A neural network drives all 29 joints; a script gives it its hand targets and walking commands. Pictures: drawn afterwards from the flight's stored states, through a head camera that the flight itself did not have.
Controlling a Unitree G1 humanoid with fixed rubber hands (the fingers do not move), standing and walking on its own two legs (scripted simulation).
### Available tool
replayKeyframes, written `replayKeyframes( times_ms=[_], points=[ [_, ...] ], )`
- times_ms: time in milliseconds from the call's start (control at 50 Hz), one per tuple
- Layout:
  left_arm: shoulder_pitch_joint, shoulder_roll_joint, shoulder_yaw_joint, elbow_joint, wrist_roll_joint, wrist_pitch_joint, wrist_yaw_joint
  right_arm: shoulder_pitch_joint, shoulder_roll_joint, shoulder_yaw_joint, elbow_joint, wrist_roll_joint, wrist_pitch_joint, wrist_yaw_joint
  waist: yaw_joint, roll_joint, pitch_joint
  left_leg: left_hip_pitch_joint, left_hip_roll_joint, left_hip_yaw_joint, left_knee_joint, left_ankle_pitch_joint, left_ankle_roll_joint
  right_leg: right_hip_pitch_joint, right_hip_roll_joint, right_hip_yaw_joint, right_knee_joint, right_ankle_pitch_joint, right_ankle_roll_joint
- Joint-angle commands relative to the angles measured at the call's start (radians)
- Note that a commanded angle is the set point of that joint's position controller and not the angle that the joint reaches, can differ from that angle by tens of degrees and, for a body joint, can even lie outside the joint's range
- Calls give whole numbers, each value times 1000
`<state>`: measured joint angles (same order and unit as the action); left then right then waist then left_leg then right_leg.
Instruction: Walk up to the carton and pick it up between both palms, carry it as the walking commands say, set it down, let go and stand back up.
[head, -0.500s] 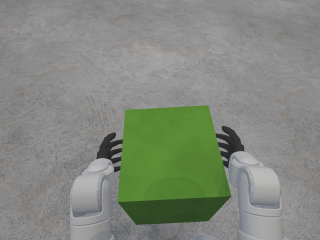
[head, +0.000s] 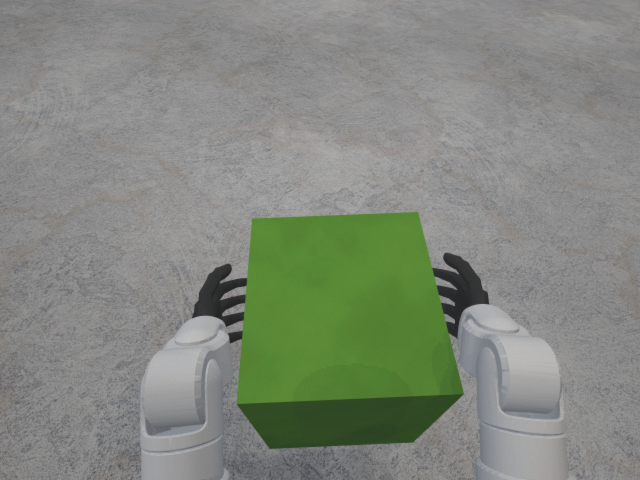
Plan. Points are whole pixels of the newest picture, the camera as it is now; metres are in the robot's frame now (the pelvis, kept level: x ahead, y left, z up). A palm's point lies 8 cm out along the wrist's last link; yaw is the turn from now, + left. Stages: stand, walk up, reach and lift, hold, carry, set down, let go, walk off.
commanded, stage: carry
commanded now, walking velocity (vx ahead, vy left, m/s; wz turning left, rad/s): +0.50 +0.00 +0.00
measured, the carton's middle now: (338, 338) +0.29 +0.00 +0.01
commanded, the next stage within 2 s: none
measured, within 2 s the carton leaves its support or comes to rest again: neither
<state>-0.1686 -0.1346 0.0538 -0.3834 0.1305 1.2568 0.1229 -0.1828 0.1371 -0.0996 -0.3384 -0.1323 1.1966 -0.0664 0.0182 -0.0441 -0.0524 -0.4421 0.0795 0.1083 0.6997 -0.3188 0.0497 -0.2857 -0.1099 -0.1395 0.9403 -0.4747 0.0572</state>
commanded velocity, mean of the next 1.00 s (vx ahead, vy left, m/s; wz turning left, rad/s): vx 0.50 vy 0.00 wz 0.00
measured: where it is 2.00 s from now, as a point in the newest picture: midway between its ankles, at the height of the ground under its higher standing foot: (281, 225)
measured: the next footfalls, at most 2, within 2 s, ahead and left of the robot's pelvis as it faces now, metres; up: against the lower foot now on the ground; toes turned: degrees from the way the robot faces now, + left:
right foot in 0.38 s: +0.42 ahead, -0.09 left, +0.00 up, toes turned -12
left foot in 0.60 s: +0.47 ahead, +0.14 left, +0.00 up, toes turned +8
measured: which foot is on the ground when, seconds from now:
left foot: down 0.00-0.38, up 0.40-0.58, down 0.60-1.00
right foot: up 0.00-0.36, down 0.38-0.64, up 0.66-1.00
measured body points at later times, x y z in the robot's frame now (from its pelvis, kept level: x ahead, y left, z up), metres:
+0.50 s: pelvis +0.33 +0.03 +0.00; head +0.35 +0.06 +0.45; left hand +0.60 +0.19 +0.06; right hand +0.62 -0.10 +0.08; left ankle +0.20 +0.09 -0.64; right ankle +0.38 -0.08 -0.72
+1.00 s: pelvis +0.66 +0.08 +0.00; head +0.70 +0.12 +0.45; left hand +0.94 +0.24 +0.06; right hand +0.96 -0.05 +0.08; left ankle +0.44 +0.14 -0.72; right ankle +0.74 -0.03 -0.71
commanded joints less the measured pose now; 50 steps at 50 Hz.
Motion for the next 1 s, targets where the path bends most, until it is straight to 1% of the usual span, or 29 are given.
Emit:
replayKeyframes(
  times_ms=[0, 20, 60, 140, 220, 300, 320, 340, 360, 380, 420, 460, 480, 500, 540, 580, 620, 640, 660, 680, 720, 740, 780, 800, 860, 880, 920, 960, 980],
  points=[
    [-536, -944, -733, -100, -477, -37, -261, -472, 926, 674, -148, 452, 1, 227, -37, 322, -374, 854, 273, -500, -301, 719, 97, -590, 46, 97, 372, 31, -47],
    [-523, -952, -716, -76, -468, -47, -262, -451, 952, 676, -82, 469, -2, 234, -27, 270, -373, 783, 239, -381, -302, 739, 66, -532, 29, 129, 330, 81, -57],
    [-595, -956, -733, -148, -491, -60, -252, -423, 964, 693, -94, 462, -5, 244, -43, 174, -301, 854, 240, -349, -316, 953, 32, -630, 72, 65, 281, 97, -59],
    [-548, -974, -753, -159, -498, -73, -236, -445, 915, 683, -166, 475, -16, 234, -41, 233, -313, 902, 186, -192, -351, 1019, 15, -601, 108, -1, 140, 179, -79],
    [-540, -940, -745, -171, -484, -59, -234, -439, 903, 695, -159, 458, -13, 232, -48, 248, -160, 719, 152, -135, -451, 906, 70, -440, 109, -82, -248, 258, -78],
    [-510, -927, -751, -213, -480, -58, -219, -403, 907, 677, -190, 454, -2, 233, -28, 281, -358, 756, 63, 31, -201, 1449, 11, 24, 292, -228, -582, 500, -123],
    [-531, -910, -764, -231, -473, -65, -226, -361, 872, 670, -154, 440, -2, 242, -6, 254, -410, 628, 55, 63, -18, 1380, -24, 232, 246, -185, -640, 624, -147],
    [-479, -925, -736, -194, -471, -54, -235, -423, 881, 683, -204, 437, 1, 231, 27, 210, -450, 418, 30, 87, 172, 1038, -42, 508, 138, -103, -641, 691, -164],
    [-534, -919, -740, -238, -478, -57, -245, -444, 907, 707, -180, 454, 1, 234, 25, 67, -540, 93, -8, 75, 443, 458, -53, 797, -123, 174, -526, 848, -224],
    [-516, -961, -758, -203, -489, -64, -244, -428, 882, 712, -196, 454, 10, 234, 32, -203, -638, -254, -134, -17, 702, -182, -85, 1050, -336, 493, -471, 1035, -419],
    [-442, -995, -724, -105, -458, -48, -246, -484, 895, 716, -202, 457, 21, 240, 44, -219, -586, -428, -21, -221, 775, -293, -53, 973, -371, 518, -488, 738, -436],
    [-442, -987, -715, -108, -456, -65, -257, -412, 920, 714, -143, 455, 5, 250, 21, 4, -451, -356, 91, -259, 511, -233, -28, 630, -353, 439, -622, 399, -302],
    [-525, -1002, -739, -161, -469, -77, -255, -498, 949, 741, -217, 475, -23, 249, 1, 29, -407, -206, 85, -178, 353, -183, -30, 450, -304, 291, -674, 289, -260],
    [-555, -967, -727, -160, -461, -69, -250, -500, 937, 711, -183, 480, -7, 251, -9, -35, -317, -139, 95, -188, 89, -264, -37, 284, -302, 237, -718, 154, -235],
    [-433, -914, -693, -84, -425, -67, -252, -426, 918, 704, -123, 459, -3, 243, -7, -111, -263, 85, 13, -40, -121, -78, -38, 136, -223, 76, -729, 85, -180],
    [-465, -905, -694, -84, -439, -63, -265, -448, 911, 731, -152, 454, 3, 238, -10, -151, -278, 204, -41, 58, -270, 130, -39, 122, -200, 34, -690, -53, -155],
    [-524, -892, -705, -150, -437, -53, -254, -429, 919, 706, -90, 462, 8, 235, -25, 75, -320, 399, -4, -20, -376, 51, -28, 58, -69, -71, -398, 22, -90],
    [-572, -912, -741, -162, -452, -38, -248, -441, 894, 688, -101, 465, 8, 246, -35, 492, -294, 575, 205, -430, -472, 207, 18, -205, 39, -102, -58, 42, -36],
    [-634, -926, -759, -160, -474, -33, -244, -488, 930, 667, -112, 475, 8, 246, -38, 446, -271, 788, 246, -518, -428, 441, 50, -461, 94, -20, 119, -40, -61],
    [-625, -923, -749, -197, -479, -48, -245, -450, 937, 664, -104, 464, 2, 242, -42, 387, -303, 947, 266, -462, -335, 770, 77, -587, 104, 17, 223, -13, -94],
    [-581, -965, -730, -119, -500, -46, -264, -482, 937, 700, -157, 454, 3, 228, -55, 114, -318, 959, 263, -432, -331, 840, 84, -659, 85, 54, 283, 43, -82],
    [-589, -977, -741, -128, -501, -51, -258, -460, 933, 684, -135, 455, 5, 236, -47, 165, -277, 930, 242, -318, -337, 966, 47, -635, 70, 62, 250, 112, -89],
    [-570, -963, -710, -131, -480, -53, -243, -459, 946, 681, -110, 478, 4, 239, -54, 187, -248, 961, 225, -294, -342, 1092, 29, -690, 96, 35, 216, 112, -73],
    [-539, -950, -699, -118, -464, -61, -238, -482, 920, 687, -141, 488, 2, 240, -52, 211, -301, 969, 214, -285, -338, 1106, -27, -653, 109, 31, 253, 123, -79],
    [-570, -960, -730, -190, -494, -68, -230, -496, 931, 692, -182, 502, -12, 235, -46, 203, -221, 944, 162, -170, -383, 1092, 5, -634, 118, -33, 22, 179, -93],
    [-628, -995, -769, -212, -523, -64, -233, -476, 929, 682, -167, 487, -13, 238, -51, 269, -190, 895, 140, -130, -413, 1077, 18, -589, 130, -74, -51, 180, -84],
    [-565, -926, -732, -220, -490, -62, -223, -454, 923, 703, -143, 488, 0, 233, -36, 201, -180, 728, 88, -40, -425, 1199, 2, -347, 176, -161, -318, 301, -102],
    [-501, -935, -731, -198, -476, -49, -215, -417, 905, 678, -180, 478, 6, 226, -23, 332, -282, 742, 47, 14, -267, 1488, -5, -110, 284, -219, -527, 390, -112],
    [-454, -921, -733, -182, -465, -49, -226, -377, 871, 676, -206, 447, 0, 227, -14, 359, -365, 686, 49, 44, -128, 1361, -14, 109, 260, -185, -601, 506, -123]
  ],
)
